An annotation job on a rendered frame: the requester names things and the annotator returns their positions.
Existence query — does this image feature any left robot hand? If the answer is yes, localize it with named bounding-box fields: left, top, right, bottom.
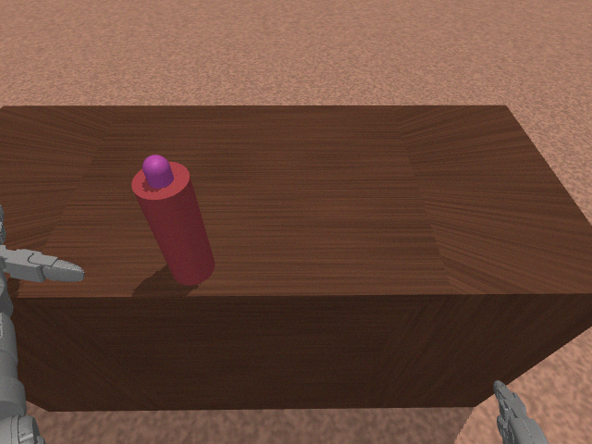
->
left=0, top=204, right=85, bottom=283

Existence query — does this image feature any bottle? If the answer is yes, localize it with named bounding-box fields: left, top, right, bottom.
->
left=131, top=154, right=215, bottom=286

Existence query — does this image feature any left robot arm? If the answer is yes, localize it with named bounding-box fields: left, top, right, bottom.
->
left=0, top=266, right=45, bottom=444

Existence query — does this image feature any right robot hand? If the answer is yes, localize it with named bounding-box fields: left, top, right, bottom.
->
left=493, top=380, right=549, bottom=444

